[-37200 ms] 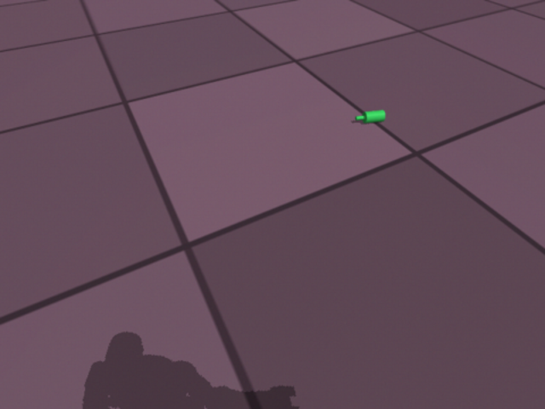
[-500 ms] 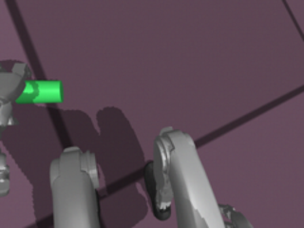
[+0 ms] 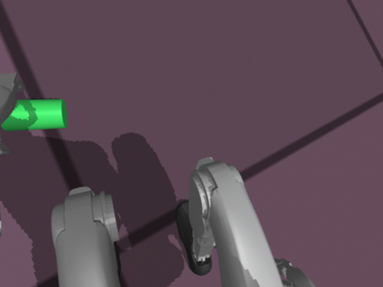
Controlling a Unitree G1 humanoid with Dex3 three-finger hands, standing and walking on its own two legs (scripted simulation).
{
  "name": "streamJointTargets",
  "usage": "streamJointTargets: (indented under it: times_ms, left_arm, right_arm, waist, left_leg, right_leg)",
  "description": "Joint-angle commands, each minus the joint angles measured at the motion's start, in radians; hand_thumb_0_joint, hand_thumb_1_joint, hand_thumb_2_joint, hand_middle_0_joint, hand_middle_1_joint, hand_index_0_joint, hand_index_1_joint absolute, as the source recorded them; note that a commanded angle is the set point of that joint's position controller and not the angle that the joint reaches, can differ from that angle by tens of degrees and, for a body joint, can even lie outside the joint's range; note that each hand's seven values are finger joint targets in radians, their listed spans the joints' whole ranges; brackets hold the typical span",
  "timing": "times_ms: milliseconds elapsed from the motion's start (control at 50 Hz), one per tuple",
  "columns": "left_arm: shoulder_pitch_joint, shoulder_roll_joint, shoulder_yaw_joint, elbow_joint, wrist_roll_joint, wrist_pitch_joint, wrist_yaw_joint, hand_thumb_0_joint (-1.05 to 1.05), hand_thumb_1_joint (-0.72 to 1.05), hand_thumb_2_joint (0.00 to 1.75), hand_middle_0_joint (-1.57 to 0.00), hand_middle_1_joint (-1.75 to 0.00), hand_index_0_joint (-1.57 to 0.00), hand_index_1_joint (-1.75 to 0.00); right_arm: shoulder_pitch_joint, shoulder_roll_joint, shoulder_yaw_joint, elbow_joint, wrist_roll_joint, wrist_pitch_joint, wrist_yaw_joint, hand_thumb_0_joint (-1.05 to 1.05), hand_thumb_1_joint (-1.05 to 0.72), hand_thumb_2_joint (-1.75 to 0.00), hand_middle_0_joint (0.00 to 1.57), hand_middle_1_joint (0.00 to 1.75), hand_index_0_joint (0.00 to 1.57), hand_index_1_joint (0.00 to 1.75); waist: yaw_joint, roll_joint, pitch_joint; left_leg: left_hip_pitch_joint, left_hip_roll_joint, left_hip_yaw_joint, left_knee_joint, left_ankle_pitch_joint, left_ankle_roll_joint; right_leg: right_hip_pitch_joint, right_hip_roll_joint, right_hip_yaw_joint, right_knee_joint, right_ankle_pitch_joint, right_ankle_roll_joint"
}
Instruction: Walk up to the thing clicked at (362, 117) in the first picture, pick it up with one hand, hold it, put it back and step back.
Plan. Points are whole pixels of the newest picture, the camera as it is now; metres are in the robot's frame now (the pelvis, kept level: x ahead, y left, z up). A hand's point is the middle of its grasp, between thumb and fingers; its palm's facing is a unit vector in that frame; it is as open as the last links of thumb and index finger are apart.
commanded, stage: rise first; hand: left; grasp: from above
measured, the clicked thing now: (21, 115) +0.52 +0.28 -0.29
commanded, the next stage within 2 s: approach in 1.06 s
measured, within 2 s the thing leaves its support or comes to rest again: neither
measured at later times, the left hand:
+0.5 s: hand out of the picture +0.48 +0.29 -0.18, palm faces -0.47 -0.02 -0.88, open 13.9 cm
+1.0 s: hand out of the picture +0.47 +0.29 -0.17, palm faces -0.48 -0.01 -0.88, open 13.8 cm
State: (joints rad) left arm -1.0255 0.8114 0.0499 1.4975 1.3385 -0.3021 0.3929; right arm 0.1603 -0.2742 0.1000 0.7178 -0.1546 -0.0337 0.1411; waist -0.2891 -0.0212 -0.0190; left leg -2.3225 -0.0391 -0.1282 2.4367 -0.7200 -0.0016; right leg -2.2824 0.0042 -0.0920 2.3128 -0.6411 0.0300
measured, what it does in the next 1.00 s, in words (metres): stands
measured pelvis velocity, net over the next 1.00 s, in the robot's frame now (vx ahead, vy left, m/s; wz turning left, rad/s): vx -0.01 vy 0.00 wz -0.01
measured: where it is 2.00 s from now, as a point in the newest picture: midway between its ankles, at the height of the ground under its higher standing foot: (155, 268)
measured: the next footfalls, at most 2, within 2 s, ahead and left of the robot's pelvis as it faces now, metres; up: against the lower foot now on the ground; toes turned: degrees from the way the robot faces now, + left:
none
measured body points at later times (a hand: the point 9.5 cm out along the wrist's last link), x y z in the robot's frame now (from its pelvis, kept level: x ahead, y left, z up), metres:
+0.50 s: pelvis +0.00 +0.00 +0.00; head +0.25 +0.09 +0.36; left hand +0.50 +0.29 -0.13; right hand +0.03 -0.27 -0.09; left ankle +0.07 +0.12 -0.29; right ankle +0.11 -0.12 -0.29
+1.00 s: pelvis -0.01 +0.00 +0.00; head +0.24 +0.09 +0.37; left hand +0.49 +0.29 -0.11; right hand +0.03 -0.27 -0.08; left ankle +0.07 +0.12 -0.29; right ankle +0.11 -0.12 -0.29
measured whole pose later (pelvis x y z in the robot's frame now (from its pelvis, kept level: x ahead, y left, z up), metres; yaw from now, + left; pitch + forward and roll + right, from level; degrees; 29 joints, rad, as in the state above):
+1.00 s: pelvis -0.01 +0.00 +0.00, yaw -1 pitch +34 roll -10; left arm -1.05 0.84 0.03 1.50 1.33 -0.30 0.35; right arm 0.19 -0.28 0.13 0.68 -0.14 -0.02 0.14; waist -0.30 -0.02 -0.03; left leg -2.32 -0.04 -0.14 2.42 -0.70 0.01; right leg -2.27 0.00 -0.10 2.29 -0.62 0.04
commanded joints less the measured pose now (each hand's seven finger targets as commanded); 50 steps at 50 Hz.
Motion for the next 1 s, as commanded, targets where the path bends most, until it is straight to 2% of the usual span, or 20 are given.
streamJointTargets:
  times_ms: [0,40,80,120,180,220,280,360,440,540,580,640,660,720,780,820,860,920,940,980]
  left_arm:
    - [-0.330,0.254,0.039,-0.148,-0.020,0.000,0.043,0.00,-0.51,0.99,-0.07,-1.00,-0.07,-0.99]
    - [-0.315,0.245,0.027,-0.138,-0.017,0.001,0.038,0.00,-0.51,0.99,-0.07,-1.01,-0.08,-1.00]
    - [-0.326,0.269,0.040,-0.147,-0.013,0.002,0.039,0.00,-0.50,0.98,-0.07,-1.01,-0.08,-0.99]
    - [-0.315,0.241,0.026,-0.121,-0.021,0.007,0.030,0.00,-0.50,0.98,-0.07,-1.01,-0.08,-1.00]
    - [-0.325,0.264,0.032,-0.126,-0.022,0.009,0.022,0.00,-0.50,0.99,-0.08,-1.00,-0.08,-0.99]
    - [-0.336,0.287,0.038,-0.159,-0.026,0.003,0.019,0.00,-0.51,0.99,-0.08,-0.99,-0.08,-0.99]
    - [-0.319,0.285,0.041,-0.185,-0.021,-0.002,0.012,0.00,-0.50,0.99,-0.08,-0.99,-0.09,-0.99]
    - [-0.295,0.259,0.033,-0.194,-0.030,0.003,0.003,0.00,-0.49,0.98,-0.08,-1.00,-0.09,-0.99]
    - [-0.320,0.238,0.015,-0.173,-0.036,-0.003,-0.002,0.00,-0.51,1.00,-0.08,-0.99,-0.08,-0.99]
    - [-0.332,0.255,0.022,-0.209,-0.025,-0.008,0.002,0.00,-0.51,1.00,-0.08,-0.99,-0.09,-0.99]
    - [-0.321,0.223,0.006,-0.184,-0.022,-0.003,0.002,0.00,-0.50,0.99,-0.09,-0.99,-0.09,-0.98]
    - [-0.329,0.262,0.018,-0.169,-0.022,-0.002,0.006,0.00,-0.50,0.99,-0.09,-0.98,-0.10,-0.98]
    - [-0.325,0.256,0.020,-0.154,-0.023,0.001,0.005,0.00,-0.51,1.00,-0.10,-0.98,-0.09,-0.98]
    - [-0.338,0.267,0.022,-0.168,-0.016,0.000,0.010,0.00,-0.50,0.99,-0.09,-0.99,-0.09,-0.99]
    - [-0.350,0.230,0.001,-0.162,-0.018,0.002,0.004,0.00,-0.50,0.99,-0.10,-0.99,-0.10,-0.98]
    - [-0.361,0.253,0.009,-0.173,-0.017,0.001,0.003,0.00,-0.51,1.00,-0.10,-0.98,-0.10,-0.98]
    - [-0.337,0.229,0.003,-0.137,-0.028,0.005,-0.001,0.00,-0.50,0.99,-0.10,-0.97,-0.10,-0.97]
    - [-0.350,0.244,0.000,-0.133,-0.024,-0.002,-0.006,0.00,-0.50,0.99,-0.10,-0.98,-0.10,-0.98]
    - [-0.355,0.262,0.008,-0.151,-0.024,-0.004,-0.005,0.00,-0.50,0.99,-0.10,-0.97,-0.10,-0.97]
    - [-0.336,0.257,0.005,-0.130,-0.019,-0.004,-0.008,0.00,-0.49,0.98,-0.11,-0.96,-0.11,-0.96]
  right_arm:
    - [0.224,-0.269,-0.075,-0.005,0.002,0.004,-0.016,0.00,-0.91,-0.90,0.20,0.30,0.20,0.30]
    - [0.222,-0.267,-0.073,-0.004,0.003,0.005,-0.016,0.00,-0.91,-0.90,0.20,0.30,0.20,0.30]
    - [0.234,-0.274,-0.072,-0.005,0.003,0.007,-0.016,0.00,-0.90,-0.90,0.20,0.30,0.20,0.30]
    - [0.229,-0.270,-0.071,-0.006,0.002,0.005,-0.014,0.00,-0.91,-0.90,0.20,0.30,0.20,0.30]
    - [0.232,-0.278,-0.063,-0.012,0.002,0.003,-0.013,0.00,-0.91,-0.90,0.20,0.30,0.20,0.30]
    - [0.228,-0.283,-0.063,-0.018,0.005,0.006,-0.013,0.00,-0.91,-0.90,0.20,0.30,0.20,0.30]
    - [0.238,-0.279,-0.063,-0.021,0.005,0.007,-0.011,0.00,-0.91,-0.90,0.20,0.30,0.20,0.30]
    - [0.245,-0.274,-0.064,-0.027,0.009,0.014,-0.007,0.00,-0.90,-0.90,0.20,0.30,0.20,0.30]
    - [0.247,-0.281,-0.064,-0.027,0.012,0.017,-0.008,0.00,-0.91,-0.90,0.20,0.30,0.20,0.30]
    - [0.249,-0.280,-0.064,-0.035,0.014,0.019,-0.008,0.00,-0.90,-0.90,0.20,0.30,0.20,0.30]
    - [0.251,-0.274,-0.063,-0.031,0.014,0.018,-0.008,0.00,-0.90,-0.90,0.20,0.30,0.20,0.30]
    - [0.243,-0.278,-0.061,-0.035,0.016,0.017,-0.012,0.00,-0.91,-0.90,0.20,0.30,0.20,0.30]
    - [0.248,-0.280,-0.060,-0.032,0.016,0.015,-0.011,0.00,-0.91,-0.90,0.20,0.30,0.20,0.30]
    - [0.240,-0.279,-0.060,-0.037,0.018,0.018,-0.013,0.00,-0.91,-0.90,0.20,0.30,0.20,0.30]
    - [0.244,-0.273,-0.056,-0.034,0.016,0.016,-0.013,0.00,-0.91,-0.90,0.20,0.30,0.20,0.30]
    - [0.243,-0.277,-0.059,-0.033,0.018,0.017,-0.017,0.00,-0.91,-0.90,0.20,0.30,0.20,0.30]
    - [0.253,-0.278,-0.057,-0.033,0.015,0.012,-0.014,0.00,-0.91,-0.90,0.20,0.30,0.20,0.30]
    - [0.241,-0.275,-0.053,-0.038,0.015,0.014,-0.017,0.00,-0.91,-0.90,0.20,0.30,0.20,0.30]
    - [0.240,-0.279,-0.054,-0.035,0.018,0.013,-0.018,0.00,-0.91,-0.90,0.20,0.30,0.20,0.30]
    - [0.240,-0.274,-0.049,-0.038,0.011,0.010,-0.015,0.00,-0.91,-0.90,0.20,0.30,0.20,0.30]
  waist:
    - [-0.013,0.347,-0.691]
    - [-0.011,0.353,-0.690]
    - [-0.017,0.355,-0.705]
    - [-0.024,0.343,-0.656]
    - [-0.028,0.346,-0.636]
    - [-0.014,0.375,-0.672]
    - [-0.015,0.394,-0.688]
    - [-0.015,0.374,-0.698]
    - [-0.031,0.360,-0.639]
    - [-0.014,0.410,-0.694]
    - [-0.027,0.383,-0.664]
    - [-0.020,0.353,-0.657]
    - [-0.028,0.359,-0.631]
    - [-0.014,0.397,-0.673]
    - [-0.035,0.376,-0.644]
    - [-0.025,0.388,-0.679]
    - [-0.037,0.351,-0.649]
    - [-0.037,0.362,-0.644]
    - [-0.021,0.369,-0.645]
    - [-0.031,0.354,-0.632]
  left_leg:
    - [0.491,-0.002,0.077,-0.260,0.226,0.033]
    - [0.500,0.001,0.076,-0.256,0.238,0.031]
    - [0.508,-0.001,0.074,-0.256,0.254,0.030]
    - [0.501,0.002,0.072,-0.257,0.236,0.031]
    - [0.484,0.003,0.069,-0.259,0.216,0.031]
    - [0.500,0.004,0.068,-0.263,0.222,0.027]
    - [0.522,0.004,0.067,-0.263,0.244,0.023]
    - [0.528,0.004,0.070,-0.260,0.271,0.027]
    - [0.496,0.005,0.057,-0.277,0.212,0.025]
    - [0.543,0.004,0.056,-0.292,0.235,0.018]
    - [0.532,0.005,0.059,-0.286,0.232,0.021]
    - [0.500,0.003,0.063,-0.282,0.213,0.029]
    - [0.498,0.003,0.061,-0.284,0.216,0.026]
    - [0.535,0.005,0.055,-0.299,0.221,0.021]
    - [0.512,0.004,0.064,-0.290,0.211,0.025]
    - [0.535,0.004,0.063,-0.291,0.224,0.024]
    - [0.517,0.004,0.060,-0.287,0.225,0.025]
    - [0.502,0.003,0.060,-0.292,0.194,0.027]
    - [0.506,0.003,0.060,-0.296,0.192,0.026]
    - [0.486,0.003,0.066,-0.287,0.184,0.027]
  right_leg:
    - [0.366,0.032,-0.065,-0.204,0.198,-0.063]
    - [0.364,0.035,-0.068,-0.202,0.208,-0.065]
    - [0.375,0.032,-0.070,-0.199,0.221,-0.063]
    - [0.350,0.033,-0.072,-0.203,0.206,-0.065]
    - [0.348,0.030,-0.074,-0.206,0.190,-0.064]
    - [0.354,0.031,-0.074,-0.203,0.192,-0.066]
    - [0.365,0.030,-0.076,-0.199,0.210,-0.066]
    - [0.388,0.033,-0.074,-0.204,0.238,-0.063]
    - [0.338,0.031,-0.082,-0.214,0.188,-0.067]
    - [0.348,0.032,-0.082,-0.205,0.203,-0.070]
    - [0.340,0.033,-0.082,-0.212,0.202,-0.069]
    - [0.350,0.034,-0.077,-0.224,0.191,-0.066]
    - [0.340,0.028,-0.076,-0.220,0.191,-0.067]
    - [0.326,0.032,-0.080,-0.212,0.191,-0.071]
    - [0.336,0.032,-0.076,-0.225,0.190,-0.068]
    - [0.341,0.031,-0.075,-0.223,0.198,-0.068]
    - [0.344,0.029,-0.078,-0.226,0.198,-0.065]
    - [0.337,0.033,-0.077,-0.228,0.173,-0.067]
    - [0.333,0.031,-0.075,-0.227,0.170,-0.069]
    - [0.346,0.034,-0.076,-0.228,0.161,-0.068]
